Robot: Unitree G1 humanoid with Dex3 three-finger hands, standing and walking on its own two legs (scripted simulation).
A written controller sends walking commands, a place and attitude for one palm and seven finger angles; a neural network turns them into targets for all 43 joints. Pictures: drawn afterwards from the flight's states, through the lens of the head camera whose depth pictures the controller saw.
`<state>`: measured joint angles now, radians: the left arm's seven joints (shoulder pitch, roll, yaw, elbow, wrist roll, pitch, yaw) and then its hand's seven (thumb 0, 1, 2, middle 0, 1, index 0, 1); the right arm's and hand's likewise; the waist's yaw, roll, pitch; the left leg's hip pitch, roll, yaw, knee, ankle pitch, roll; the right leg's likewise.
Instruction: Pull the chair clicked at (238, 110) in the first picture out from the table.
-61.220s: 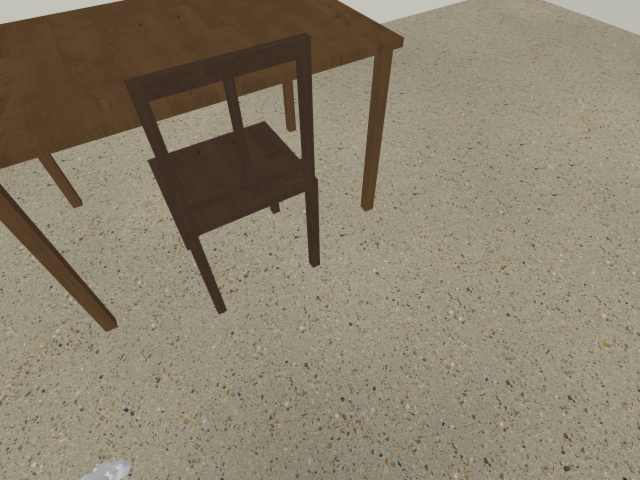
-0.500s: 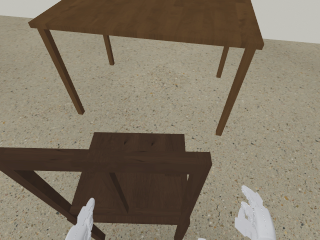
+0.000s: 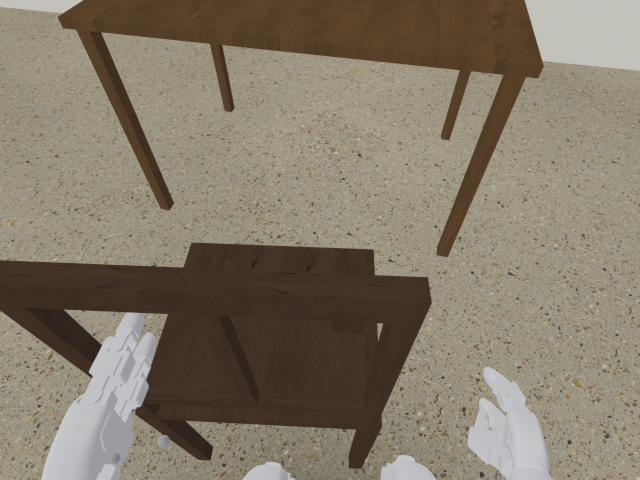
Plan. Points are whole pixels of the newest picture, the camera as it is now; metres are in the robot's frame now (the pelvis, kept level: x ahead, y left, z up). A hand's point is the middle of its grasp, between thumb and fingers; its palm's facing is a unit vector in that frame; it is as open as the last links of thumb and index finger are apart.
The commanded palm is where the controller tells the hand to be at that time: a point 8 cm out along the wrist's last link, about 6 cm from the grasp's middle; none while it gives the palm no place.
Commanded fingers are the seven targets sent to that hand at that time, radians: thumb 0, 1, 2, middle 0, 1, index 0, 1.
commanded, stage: draw the hand back to the body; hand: left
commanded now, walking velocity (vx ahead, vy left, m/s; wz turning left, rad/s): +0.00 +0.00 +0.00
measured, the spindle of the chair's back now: (235, 362) +0.27 +0.13 -0.01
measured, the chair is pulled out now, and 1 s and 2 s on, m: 0.64 0.64 0.63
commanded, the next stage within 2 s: step back with the hand held close in 1.22 s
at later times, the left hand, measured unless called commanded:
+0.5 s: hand (82, 415) +0.16 +0.22 +0.12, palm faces +0.18 -0.87 -0.46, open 13.0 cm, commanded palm +0.14 +0.27 +0.20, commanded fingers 0.00 0.32 0.62 -0.12 -0.18 -0.12 -0.18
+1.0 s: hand (57, 398) +0.17 +0.24 +0.13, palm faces +0.18 -0.79 -0.59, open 6.5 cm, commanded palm +0.17 +0.29 +0.26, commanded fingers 0.00 0.90 0.90 -0.20 -0.30 -0.20 -0.30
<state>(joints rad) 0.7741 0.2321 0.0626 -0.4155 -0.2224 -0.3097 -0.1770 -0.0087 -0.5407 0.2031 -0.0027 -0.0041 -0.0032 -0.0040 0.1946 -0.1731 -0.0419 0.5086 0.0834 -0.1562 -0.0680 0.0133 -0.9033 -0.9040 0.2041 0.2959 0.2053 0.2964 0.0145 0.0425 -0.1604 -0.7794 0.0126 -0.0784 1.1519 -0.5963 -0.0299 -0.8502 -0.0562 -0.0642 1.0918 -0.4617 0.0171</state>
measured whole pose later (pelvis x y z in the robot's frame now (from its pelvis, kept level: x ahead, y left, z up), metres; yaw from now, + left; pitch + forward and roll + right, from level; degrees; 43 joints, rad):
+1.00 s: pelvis +0.04 -0.02 +0.08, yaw +2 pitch -2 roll +0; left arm 0.63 0.49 0.14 -0.37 -0.05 0.24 0.11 0.01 0.81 0.86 -0.20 -0.29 -0.48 -0.37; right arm 0.18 -0.25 0.05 0.69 0.05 -0.30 -0.11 0.01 -0.90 -0.90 0.20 0.30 0.21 0.30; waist 0.09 0.09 0.06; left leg -0.11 0.03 -0.08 0.51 -0.36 -0.05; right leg -0.21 -0.04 -0.10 0.56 -0.30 0.00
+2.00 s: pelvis -0.08 +0.01 +0.07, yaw +0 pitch -1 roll -1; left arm 0.53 0.36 0.38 -0.46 -0.02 -0.07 0.18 0.02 0.89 0.90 -0.21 -0.30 -0.22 -0.31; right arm 0.23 -0.23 0.00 0.60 0.03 -0.04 -0.10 0.01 -0.90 -0.90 0.20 0.30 0.20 0.30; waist -0.01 0.02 0.03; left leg -0.36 0.02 -0.01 0.62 -0.24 0.01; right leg -0.43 -0.06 -0.05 0.60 -0.29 0.02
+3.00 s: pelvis -0.20 +0.03 +0.09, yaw +2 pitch +0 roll -1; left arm 0.60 0.46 0.45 -0.55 -0.02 -0.23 0.15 0.02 0.89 0.90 -0.21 -0.31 -0.21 -0.31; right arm 0.23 -0.15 0.01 0.64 0.02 -0.18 -0.07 0.01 -0.90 -0.90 0.21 0.30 0.21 0.30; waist -0.01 -0.04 0.05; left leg -0.27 0.00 0.02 0.47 -0.20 0.03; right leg -0.22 -0.03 0.01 0.39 -0.17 0.04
